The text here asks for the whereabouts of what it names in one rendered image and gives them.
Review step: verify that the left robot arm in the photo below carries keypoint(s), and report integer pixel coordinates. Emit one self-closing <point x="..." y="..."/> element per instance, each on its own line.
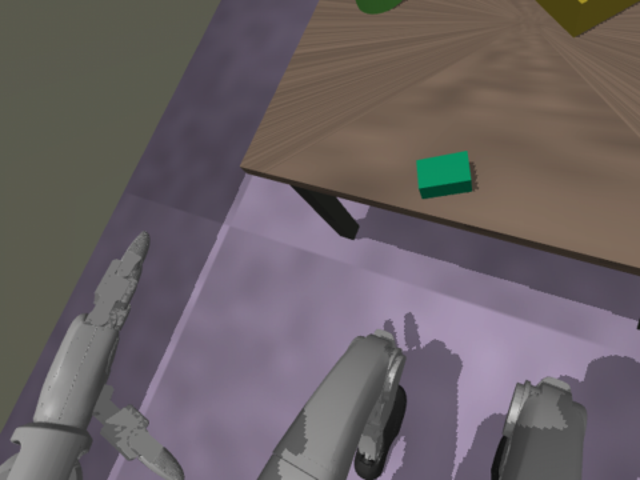
<point x="48" y="452"/>

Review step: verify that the coffee table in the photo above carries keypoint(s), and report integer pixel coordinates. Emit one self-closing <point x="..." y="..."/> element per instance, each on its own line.
<point x="551" y="123"/>

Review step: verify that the left robot foot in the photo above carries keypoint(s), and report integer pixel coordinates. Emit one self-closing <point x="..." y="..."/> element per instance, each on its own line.
<point x="370" y="469"/>

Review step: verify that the right robot foot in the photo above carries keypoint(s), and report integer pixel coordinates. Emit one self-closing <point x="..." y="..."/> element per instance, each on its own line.
<point x="497" y="459"/>

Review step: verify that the left robot hand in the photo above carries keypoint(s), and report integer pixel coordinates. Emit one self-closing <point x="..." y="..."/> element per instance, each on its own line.
<point x="75" y="387"/>

